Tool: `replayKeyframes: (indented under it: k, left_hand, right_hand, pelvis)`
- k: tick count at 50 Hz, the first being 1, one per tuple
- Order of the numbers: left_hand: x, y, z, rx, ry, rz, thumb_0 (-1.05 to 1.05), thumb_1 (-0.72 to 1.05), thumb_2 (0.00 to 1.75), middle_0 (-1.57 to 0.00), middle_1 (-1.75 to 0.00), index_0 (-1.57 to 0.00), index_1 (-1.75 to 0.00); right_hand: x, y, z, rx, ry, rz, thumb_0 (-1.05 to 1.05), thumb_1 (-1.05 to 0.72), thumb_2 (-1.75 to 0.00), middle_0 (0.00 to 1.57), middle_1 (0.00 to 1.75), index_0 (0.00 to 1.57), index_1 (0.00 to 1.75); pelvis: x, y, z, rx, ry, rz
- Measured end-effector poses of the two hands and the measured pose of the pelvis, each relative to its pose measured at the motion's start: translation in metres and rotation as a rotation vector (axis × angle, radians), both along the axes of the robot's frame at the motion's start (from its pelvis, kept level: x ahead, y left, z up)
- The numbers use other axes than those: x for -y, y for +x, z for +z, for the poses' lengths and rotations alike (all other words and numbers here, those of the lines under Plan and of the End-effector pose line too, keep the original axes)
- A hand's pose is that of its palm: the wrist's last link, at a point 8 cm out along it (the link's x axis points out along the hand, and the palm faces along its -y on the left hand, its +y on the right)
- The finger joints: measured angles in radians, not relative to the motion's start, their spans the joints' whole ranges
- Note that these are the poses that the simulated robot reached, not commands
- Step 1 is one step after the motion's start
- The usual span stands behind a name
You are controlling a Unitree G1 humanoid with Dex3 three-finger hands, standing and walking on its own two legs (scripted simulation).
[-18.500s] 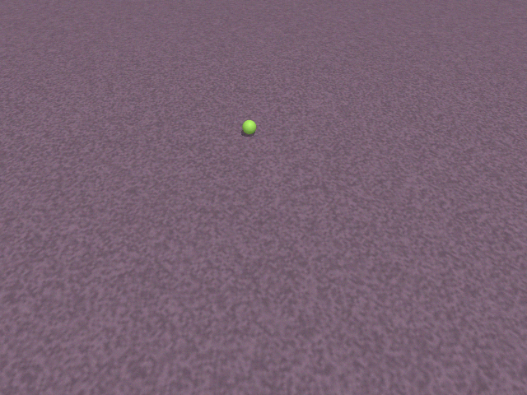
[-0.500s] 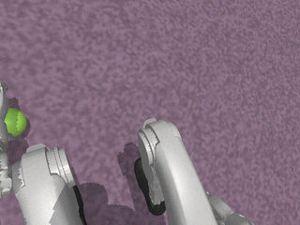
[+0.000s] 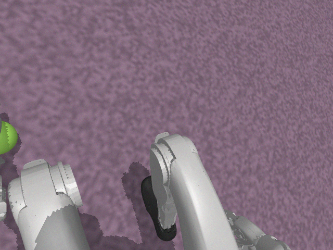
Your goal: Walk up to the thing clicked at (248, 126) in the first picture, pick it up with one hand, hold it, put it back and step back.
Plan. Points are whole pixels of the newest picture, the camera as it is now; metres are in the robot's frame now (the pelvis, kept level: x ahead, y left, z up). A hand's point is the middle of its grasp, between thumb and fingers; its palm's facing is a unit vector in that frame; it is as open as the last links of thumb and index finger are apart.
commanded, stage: rest palm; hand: left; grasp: from above
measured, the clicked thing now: out of the picture +0.40 +0.30 -0.26
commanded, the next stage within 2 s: close in 0.70 s
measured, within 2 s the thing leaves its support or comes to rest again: neither
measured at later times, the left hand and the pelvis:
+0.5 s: hand out of the picture +0.38 +0.30 -0.24, palm faces -0.41 -0.15 -0.90, open 13.9 cm; pelvis +0.00 +0.00 +0.00, yaw -1 degrees
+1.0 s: hand out of the picture +0.38 +0.31 -0.24, palm faces -0.43 -0.14 -0.89, open 13.5 cm; pelvis +0.00 +0.00 +0.00, yaw -2 degrees
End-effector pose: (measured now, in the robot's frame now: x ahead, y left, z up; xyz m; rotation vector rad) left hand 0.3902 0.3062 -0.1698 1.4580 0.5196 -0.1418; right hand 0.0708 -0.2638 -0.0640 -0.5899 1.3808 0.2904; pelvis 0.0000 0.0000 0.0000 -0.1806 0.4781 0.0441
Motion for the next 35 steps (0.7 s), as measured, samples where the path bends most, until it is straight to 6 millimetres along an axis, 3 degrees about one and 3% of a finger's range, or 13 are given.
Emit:
replayKeyframes:
  k: [10, 18, 35]
  left_hand:
    - [-0.006, 0.006, -0.011, -0.045, -0.032, 0.058, -0.01, -0.48, 0.92, -0.07, -1.01, -0.09, -0.99]
    - [-0.001, -0.004, -0.014, -0.051, -0.045, 0.011, 0.0, -0.46, 0.9, -0.07, -1.03, -0.1, -1.01]
    - [-0.005, -0.006, -0.014, -0.015, -0.026, 0.027, -0.01, -0.44, 0.9, -0.08, -1.02, -0.1, -1.0]
  right_hand:
    - [-0.016, 0.006, -0.005, 0.006, 0.06, 0.026, 0.0, -0.9, -0.9, 0.2, 0.3, 0.2, 0.3]
    - [-0.027, 0.004, -0.01, -0.002, 0.104, 0.05, 0.0, -0.91, -0.9, 0.2, 0.3, 0.2, 0.3]
    - [-0.01, -0.006, 0.007, -0.003, 0.034, 0.046, 0.0, -0.9, -0.9, 0.2, 0.3, 0.2, 0.3]
  pelvis:
    - [-0.002, 0.002, 0.0, 0.005, -0.012, -0.002]
    - [-0.001, 0.001, 0.0, 0.026, -0.014, -0.005]
    - [-0.003, -0.003, 0.0, 0.034, -0.023, -0.011]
